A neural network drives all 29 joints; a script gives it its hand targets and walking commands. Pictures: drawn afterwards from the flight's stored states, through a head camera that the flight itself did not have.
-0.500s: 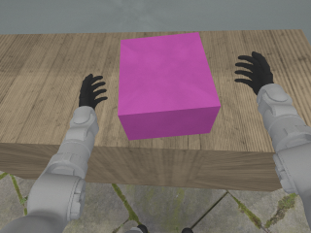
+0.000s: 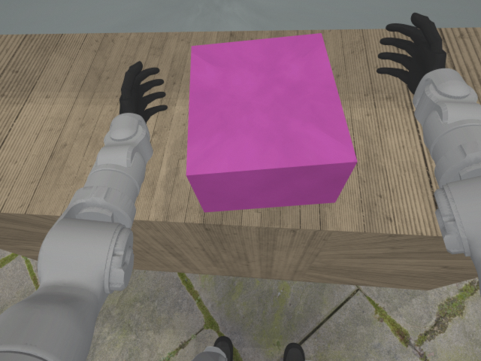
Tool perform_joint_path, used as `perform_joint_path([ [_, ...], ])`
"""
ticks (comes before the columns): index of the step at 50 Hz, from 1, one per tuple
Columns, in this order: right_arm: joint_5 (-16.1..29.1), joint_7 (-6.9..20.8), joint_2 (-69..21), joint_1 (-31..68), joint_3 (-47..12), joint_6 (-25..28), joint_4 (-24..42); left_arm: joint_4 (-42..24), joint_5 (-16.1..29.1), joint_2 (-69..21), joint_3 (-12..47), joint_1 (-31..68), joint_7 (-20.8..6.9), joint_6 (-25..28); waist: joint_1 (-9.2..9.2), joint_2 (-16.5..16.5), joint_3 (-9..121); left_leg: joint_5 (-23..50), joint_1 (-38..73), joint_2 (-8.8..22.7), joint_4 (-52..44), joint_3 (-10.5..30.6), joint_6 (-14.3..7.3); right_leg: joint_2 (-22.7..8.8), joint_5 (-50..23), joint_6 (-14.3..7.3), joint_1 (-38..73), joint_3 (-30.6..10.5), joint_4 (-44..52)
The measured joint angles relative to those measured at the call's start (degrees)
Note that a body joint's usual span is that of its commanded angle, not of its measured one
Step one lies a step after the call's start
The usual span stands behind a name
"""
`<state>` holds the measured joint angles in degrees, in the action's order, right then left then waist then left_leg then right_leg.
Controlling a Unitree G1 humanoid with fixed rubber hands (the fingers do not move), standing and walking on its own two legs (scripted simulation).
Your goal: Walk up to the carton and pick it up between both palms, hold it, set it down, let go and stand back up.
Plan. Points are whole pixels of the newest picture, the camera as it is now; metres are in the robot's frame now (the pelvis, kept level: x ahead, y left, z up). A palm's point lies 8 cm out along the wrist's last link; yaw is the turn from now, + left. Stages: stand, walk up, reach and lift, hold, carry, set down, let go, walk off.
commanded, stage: reach and lift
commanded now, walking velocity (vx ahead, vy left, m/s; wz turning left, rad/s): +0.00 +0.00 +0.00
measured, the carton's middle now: (262, 123) +0.56 +0.05 -0.04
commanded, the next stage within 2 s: none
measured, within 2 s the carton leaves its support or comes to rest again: neither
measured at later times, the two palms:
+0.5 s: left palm (144, 160) +0.43 +0.26 +0.00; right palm (378, 118) +0.53 -0.16 +0.03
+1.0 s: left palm (154, 159) +0.43 +0.24 +0.00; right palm (367, 123) +0.52 -0.14 +0.02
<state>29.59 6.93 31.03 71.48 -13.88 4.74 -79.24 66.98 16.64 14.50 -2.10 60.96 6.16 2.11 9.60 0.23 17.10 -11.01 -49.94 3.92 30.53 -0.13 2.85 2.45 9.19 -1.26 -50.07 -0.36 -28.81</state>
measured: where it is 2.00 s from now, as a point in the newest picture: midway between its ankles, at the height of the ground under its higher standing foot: outside the picture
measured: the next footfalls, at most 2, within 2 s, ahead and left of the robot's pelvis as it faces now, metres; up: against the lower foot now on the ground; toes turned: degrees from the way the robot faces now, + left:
none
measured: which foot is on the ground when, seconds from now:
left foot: down 0.00-1.00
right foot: down 0.00-1.00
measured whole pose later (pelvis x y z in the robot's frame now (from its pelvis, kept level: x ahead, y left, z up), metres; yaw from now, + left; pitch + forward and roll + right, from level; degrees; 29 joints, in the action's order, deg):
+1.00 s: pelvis -0.01 +0.01 -0.04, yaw +1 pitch +37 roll +0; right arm 19.2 4.7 23.9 70.4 -7.3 16.5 -85.9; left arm 81.2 17.6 10.1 -1.6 62.3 5.4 19.6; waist 10.0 0.7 19.1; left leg -16.5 -67.2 3.4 46.3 -0.3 2.1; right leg 1.5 15.7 -0.7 -67.3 0.2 -45.6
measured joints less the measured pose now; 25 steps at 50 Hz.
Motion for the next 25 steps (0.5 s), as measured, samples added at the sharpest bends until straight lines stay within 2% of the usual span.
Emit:
perform_joint_path([
  [6,-1.0,0.6,-0.2,0.5,0.5,0.9,-2.7,3.0,-0.5,-0.1,-0.1,0.5,-0.7,1.4,0.19,0.3,-0.6,-0.2,0.7,-0.1,-0.1,0.0,-0.1,-0.1,0.3,0.1,0.8,0.0,0.1],
  [13,-2.9,0.7,-2.0,-1.7,1.5,4.6,-4.9,7.3,-0.1,-0.9,0.9,-1.3,-1.1,6.6,0.05,0.9,-1.2,-0.7,-0.4,-0.1,1.1,0.2,-0.1,-0.2,0.8,0.1,-0.1,0.4,-1.0],
  [25,-6.7,-0.4,-5.3,-2.7,3.7,11.2,-7.1,13.9,1.8,-1.9,2.3,-1.3,-1.0,15.8,-0.19,0.8,0.7,-3.3,-11.4,-0.2,9.3,0.8,-0.2,-0.4,3.7,0.2,-10.8,1.1,-9.1],
])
